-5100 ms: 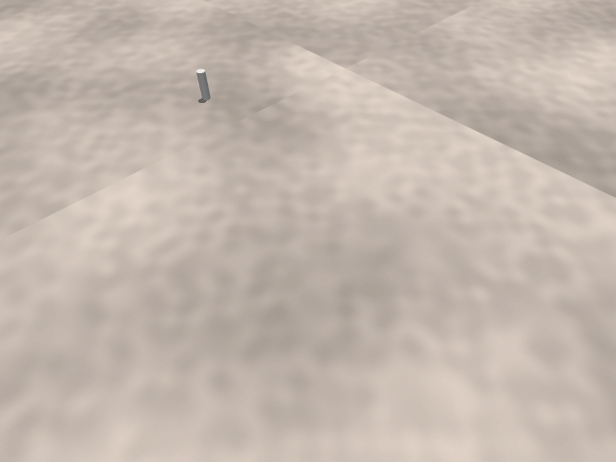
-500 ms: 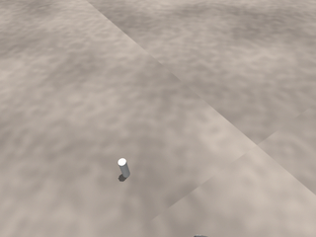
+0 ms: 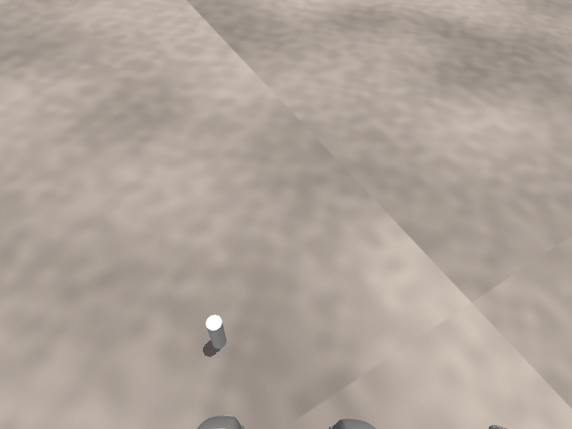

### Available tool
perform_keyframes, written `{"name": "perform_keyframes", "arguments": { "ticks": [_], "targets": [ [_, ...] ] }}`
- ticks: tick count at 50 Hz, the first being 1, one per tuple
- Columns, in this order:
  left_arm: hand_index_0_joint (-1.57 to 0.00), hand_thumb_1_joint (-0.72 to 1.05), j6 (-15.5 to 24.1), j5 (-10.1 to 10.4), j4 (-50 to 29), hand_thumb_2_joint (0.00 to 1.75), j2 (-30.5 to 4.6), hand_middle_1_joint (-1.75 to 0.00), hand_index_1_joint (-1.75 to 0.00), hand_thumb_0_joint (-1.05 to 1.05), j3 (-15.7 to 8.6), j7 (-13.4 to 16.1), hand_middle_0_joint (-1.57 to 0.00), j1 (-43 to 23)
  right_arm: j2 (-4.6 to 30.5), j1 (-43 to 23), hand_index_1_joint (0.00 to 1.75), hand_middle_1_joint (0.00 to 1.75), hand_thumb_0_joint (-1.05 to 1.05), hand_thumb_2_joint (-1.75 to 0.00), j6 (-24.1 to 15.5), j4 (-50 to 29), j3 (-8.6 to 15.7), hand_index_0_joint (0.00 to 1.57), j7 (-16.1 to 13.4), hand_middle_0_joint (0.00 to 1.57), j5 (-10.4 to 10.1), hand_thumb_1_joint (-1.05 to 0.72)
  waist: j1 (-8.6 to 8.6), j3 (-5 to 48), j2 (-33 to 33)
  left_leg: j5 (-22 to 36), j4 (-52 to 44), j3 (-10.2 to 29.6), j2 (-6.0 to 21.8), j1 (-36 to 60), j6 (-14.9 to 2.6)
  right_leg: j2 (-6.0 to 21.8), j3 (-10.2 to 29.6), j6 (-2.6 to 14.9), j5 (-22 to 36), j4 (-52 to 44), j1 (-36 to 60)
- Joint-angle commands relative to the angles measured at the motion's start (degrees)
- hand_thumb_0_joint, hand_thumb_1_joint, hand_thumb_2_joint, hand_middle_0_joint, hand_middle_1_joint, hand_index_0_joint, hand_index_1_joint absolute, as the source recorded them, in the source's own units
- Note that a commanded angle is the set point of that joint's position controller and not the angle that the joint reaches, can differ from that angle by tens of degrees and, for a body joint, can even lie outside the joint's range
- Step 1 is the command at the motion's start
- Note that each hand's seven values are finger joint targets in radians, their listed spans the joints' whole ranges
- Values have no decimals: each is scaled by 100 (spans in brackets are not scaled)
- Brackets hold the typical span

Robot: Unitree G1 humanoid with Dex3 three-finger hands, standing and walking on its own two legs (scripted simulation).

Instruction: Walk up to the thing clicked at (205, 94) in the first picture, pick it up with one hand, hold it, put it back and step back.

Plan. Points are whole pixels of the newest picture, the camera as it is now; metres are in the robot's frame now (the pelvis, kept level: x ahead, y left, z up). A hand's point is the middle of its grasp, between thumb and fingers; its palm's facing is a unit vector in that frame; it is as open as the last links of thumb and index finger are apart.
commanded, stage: walk up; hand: left
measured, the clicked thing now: (216, 332) +0.47 +0.22 -0.67
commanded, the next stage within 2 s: stand in 1.48 s
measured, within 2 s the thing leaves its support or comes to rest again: neither
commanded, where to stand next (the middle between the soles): +0.12 +0.00 m, yaw -1 degrees
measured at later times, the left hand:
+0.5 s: hand (135, 414) +0.15 +0.24 -0.14, palm faces -0.04 -0.94 -0.35, open 7.4 cm
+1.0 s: hand (125, 428) +0.14 +0.24 -0.14, palm faces -0.01 -0.95 -0.33, open 7.4 cm
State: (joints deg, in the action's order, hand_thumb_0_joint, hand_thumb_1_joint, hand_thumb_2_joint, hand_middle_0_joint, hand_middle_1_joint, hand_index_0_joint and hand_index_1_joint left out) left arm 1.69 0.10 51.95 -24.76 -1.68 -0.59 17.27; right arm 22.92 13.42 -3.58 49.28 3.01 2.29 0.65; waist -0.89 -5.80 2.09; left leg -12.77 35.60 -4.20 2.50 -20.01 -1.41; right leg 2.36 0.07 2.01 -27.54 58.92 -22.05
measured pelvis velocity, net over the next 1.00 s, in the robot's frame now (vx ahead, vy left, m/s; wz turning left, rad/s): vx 0.06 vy -0.01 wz -0.02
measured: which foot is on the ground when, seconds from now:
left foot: down 0.00-1.00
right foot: up 0.00-0.16, down 0.18-1.00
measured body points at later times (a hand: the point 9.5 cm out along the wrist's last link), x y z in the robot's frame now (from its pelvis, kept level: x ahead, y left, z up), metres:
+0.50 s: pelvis +0.04 -0.01 +0.01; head +0.07 -0.02 +0.46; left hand +0.16 +0.28 -0.11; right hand +0.11 -0.31 -0.13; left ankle +0.07 +0.11 -0.72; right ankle +0.09 -0.14 -0.72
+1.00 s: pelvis +0.06 -0.01 +0.02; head +0.06 +0.00 +0.47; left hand +0.14 +0.29 -0.11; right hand +0.14 -0.31 -0.11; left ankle +0.07 +0.11 -0.72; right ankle +0.09 -0.14 -0.72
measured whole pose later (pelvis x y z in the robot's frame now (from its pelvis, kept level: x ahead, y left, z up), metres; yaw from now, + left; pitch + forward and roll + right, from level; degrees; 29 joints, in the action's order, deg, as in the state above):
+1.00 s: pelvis +0.06 -0.01 +0.02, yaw -1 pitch -2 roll +0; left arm 0.2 0.0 68.3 -19.9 -0.4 -0.7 3.5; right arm 20.6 2.9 -0.7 67.5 0.0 0.8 0.5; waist -0.7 -3.2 0.3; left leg -9.3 19.2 -3.4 1.3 -7.6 0.2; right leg 2.4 -2.2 -1.3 -7.0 18.6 -9.2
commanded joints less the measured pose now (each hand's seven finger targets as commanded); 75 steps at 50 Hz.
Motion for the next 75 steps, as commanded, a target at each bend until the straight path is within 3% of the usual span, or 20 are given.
{"name": "perform_keyframes", "arguments": {
  "ticks": [1,5,7,8,9,10,11,12,13,15,16,18,23,26,31,37,45,51,61,75],
  "targets": [
    [-20,90,109,27,-118,90,-981,-30,-30,0,-288,61,-20,606,1482,34,30,30,0,-90,-52,-328,346,20,-205,20,-24,-90,-21,523,-1253,1561,-1323,1102,1239,565,-1036,249,-24,-73,422,-458,-349],
    [-20,90,56,15,-26,90,-804,-30,-30,0,-279,118,-20,318,1388,-209,30,30,0,-90,20,-336,234,20,-244,20,-30,-90,9,762,-1277,2536,-739,853,1293,301,-1022,99,-244,-126,890,-1397,343],
    [-20,90,59,4,104,90,-802,-30,-30,0,-304,149,-20,405,1349,-474,30,30,0,-90,94,-345,193,20,-245,20,-100,-90,-168,947,-1115,1936,-305,800,1221,30,-861,-9,-301,-58,1594,-2226,1000],
    [-20,90,98,-45,127,90,-938,-30,-30,0,-336,156,-20,281,1170,-532,30,30,0,-90,140,-332,119,20,-238,20,-143,-90,-194,977,-802,1287,-62,748,1019,-147,-595,11,-143,14,1924,-2593,1240],
    [-20,90,131,-94,88,90,-1129,-30,-30,0,-370,171,-20,78,948,-474,30,30,0,-90,174,-303,41,20,-241,20,-169,-90,-155,907,-198,470,260,561,774,-407,-318,430,478,147,2230,-3013,1260],
    [-20,90,195,-130,-70,90,-1421,-30,-30,0,-384,170,-20,-371,732,-256,30,30,0,-90,216,-245,-24,20,-235,20,-194,-90,149,800,520,-443,661,277,278,-401,-29,1319,1801,462,2136,-3580,876],
    [-20,90,158,-50,-63,90,-1584,-30,-30,0,-359,150,-20,-767,929,-289,30,30,0,-90,281,-42,66,20,-295,20,-186,-90,121,734,753,-1718,930,274,-27,217,-27,1781,2146,1076,2030,-3707,2],
    [-20,90,144,-65,-85,90,-1463,-30,-30,0,-307,140,-20,-1057,1054,-232,30,30,0,-90,310,146,107,20,-288,20,-157,-90,225,540,606,-1646,951,345,36,581,-22,1622,1961,1026,1657,-3653,-392],
    [-20,90,123,-48,-30,90,-1311,-30,-30,0,-242,148,-20,-1102,1034,-277,30,30,0,-90,302,256,88,20,-264,20,-179,-90,231,474,542,-1383,548,356,16,607,-41,1315,1550,799,1501,-3600,-377],
    [-20,90,81,-41,79,90,-1121,-30,-30,0,-177,142,-20,-1259,1075,-191,30,30,0,-90,251,511,97,20,-250,20,-164,-90,308,697,578,-238,-406,559,280,863,-98,913,923,287,1469,-3309,-70],
    [-20,90,59,-18,150,90,-1013,-30,-30,0,-145,125,-20,-1198,1169,-373,30,30,0,-90,228,537,92,20,-237,20,-115,-90,199,809,368,-317,-706,866,458,810,-150,694,740,117,1312,-3206,71],
    [-20,90,34,-19,286,90,-934,-30,-30,0,-113,94,-20,-1207,1204,-778,30,30,0,-90,194,618,21,20,-204,20,-100,-90,46,809,216,-824,-979,1017,564,409,-205,524,603,30,798,-3379,540],
    [-20,90,75,31,637,90,-883,-30,-30,0,-91,93,-20,-1359,1050,-955,30,30,0,-90,132,1023,-117,20,-197,20,-98,-90,-9,902,-46,415,-1209,763,465,771,-64,628,540,54,2060,-3495,1056],
    [-20,90,61,50,763,90,-843,-30,-30,0,-78,91,-20,-1554,1033,-1028,30,30,0,-90,131,1193,-136,20,-210,20,-96,-90,8,973,-66,717,-1356,729,481,942,-38,624,468,4,2383,-3667,1262],
    [-20,90,0,39,954,90,-744,-30,-30,0,-52,70,-20,-1795,1022,-1198,30,30,0,-90,155,1394,-123,20,-210,20,-56,-90,22,810,-247,371,-1841,812,577,887,-11,567,361,-68,2024,-3979,1409],
    [-20,90,-1,7,1123,90,-733,-30,-30,0,-48,40,-20,-1814,1010,-1297,30,30,0,-90,151,1474,-116,20,-212,20,-46,-90,34,805,-297,256,-2035,759,573,1030,18,581,345,-125,2049,-4184,1462],
    [-20,90,10,-10,1233,90,-728,-30,-30,0,-60,39,-20,-1807,994,-1299,30,30,0,-90,169,1509,-89,20,-217,20,-47,-90,80,919,-258,577,-2043,702,585,1318,45,605,335,-156,2267,-4292,1497],
    [-20,90,-1,-27,1235,90,-714,-30,-30,0,-66,43,-20,-1705,1006,-1342,30,30,0,-90,194,1477,-77,20,-216,20,-36,-90,68,786,-254,266,-2112,732,576,1269,38,591,326,-184,2009,-4413,1423],
    [-20,90,7,-45,1268,90,-680,-30,-30,0,-89,64,-20,-1584,935,-1323,30,30,0,-90,203,1444,-49,20,-221,20,-45,-90,76,830,-184,635,-2094,742,575,1361,44,585,256,-208,2259,-4390,1473],
    [-20,90,-12,-87,1135,90,-708,-30,-30,0,-96,80,-20,-1531,886,-1234,30,30,0,-90,197,1371,-56,20,-233,20,13,-90,96,817,-225,365,-2208,776,566,1243,108,600,256,-193,2021,-4333,1544]
  ]
}}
